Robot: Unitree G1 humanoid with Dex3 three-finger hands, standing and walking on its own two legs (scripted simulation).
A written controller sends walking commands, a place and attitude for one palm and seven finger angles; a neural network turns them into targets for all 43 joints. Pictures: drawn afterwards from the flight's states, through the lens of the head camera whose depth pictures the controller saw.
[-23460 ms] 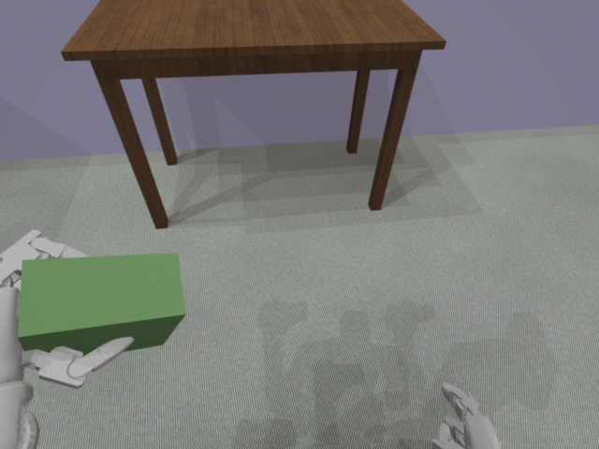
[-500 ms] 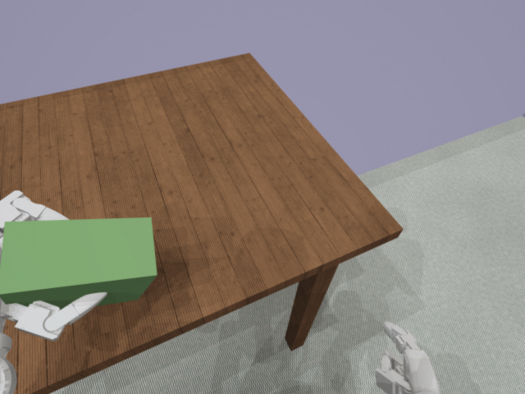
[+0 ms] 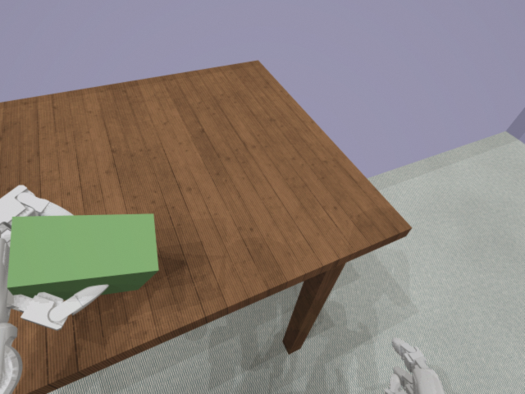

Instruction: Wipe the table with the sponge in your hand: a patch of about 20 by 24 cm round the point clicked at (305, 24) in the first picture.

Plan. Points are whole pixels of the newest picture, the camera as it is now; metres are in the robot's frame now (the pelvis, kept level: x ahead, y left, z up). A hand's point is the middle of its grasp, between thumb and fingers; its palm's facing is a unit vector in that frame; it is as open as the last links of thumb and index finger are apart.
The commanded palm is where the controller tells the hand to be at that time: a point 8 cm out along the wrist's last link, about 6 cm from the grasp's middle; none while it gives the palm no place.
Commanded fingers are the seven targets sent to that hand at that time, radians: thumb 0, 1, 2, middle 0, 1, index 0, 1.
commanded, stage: come to a stop and stand still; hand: left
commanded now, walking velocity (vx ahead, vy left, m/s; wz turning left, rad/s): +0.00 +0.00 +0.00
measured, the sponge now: (108, 258) +0.23 +0.21 +0.13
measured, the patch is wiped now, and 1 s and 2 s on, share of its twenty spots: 0.00 0.00 0.00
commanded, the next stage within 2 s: look again from close up in 0.64 s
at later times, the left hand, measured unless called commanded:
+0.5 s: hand (22, 233) +0.24 +0.30 +0.16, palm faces +0.39 -0.85 -0.35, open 10.1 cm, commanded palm +0.18 +0.33 +0.18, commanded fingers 0.00 0.10 1.30 -1.20 -1.60 -1.20 -1.60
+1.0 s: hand (18, 252) +0.22 +0.30 +0.16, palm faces +0.41 -0.84 -0.35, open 10.1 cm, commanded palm +0.16 +0.33 +0.18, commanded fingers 0.00 0.10 1.30 -1.20 -1.60 -1.20 -1.60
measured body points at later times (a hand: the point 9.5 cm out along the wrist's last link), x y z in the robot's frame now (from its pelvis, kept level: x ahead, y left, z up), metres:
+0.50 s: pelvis +0.02 +0.05 +0.00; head +0.05 +0.08 +0.45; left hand +0.21 +0.34 +0.18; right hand +0.21 -0.16 -0.06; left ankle +0.03 +0.11 -0.74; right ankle +0.02 -0.08 -0.74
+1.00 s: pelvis +0.01 +0.04 +0.00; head +0.02 +0.07 +0.45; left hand +0.19 +0.34 +0.18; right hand +0.18 -0.18 -0.07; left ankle +0.03 +0.11 -0.74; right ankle +0.02 -0.08 -0.74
